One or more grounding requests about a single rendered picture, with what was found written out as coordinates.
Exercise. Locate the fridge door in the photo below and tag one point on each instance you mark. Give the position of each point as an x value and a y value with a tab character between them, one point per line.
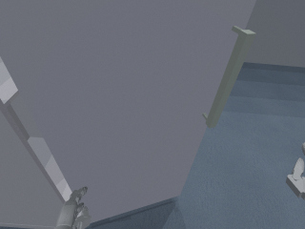
118	88

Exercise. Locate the robot left hand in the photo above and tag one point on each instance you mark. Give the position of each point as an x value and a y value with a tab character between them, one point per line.
70	209

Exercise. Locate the handle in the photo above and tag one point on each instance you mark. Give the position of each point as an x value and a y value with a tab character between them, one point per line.
241	48

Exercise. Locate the robot right hand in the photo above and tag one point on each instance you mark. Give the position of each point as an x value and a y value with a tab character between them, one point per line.
295	180

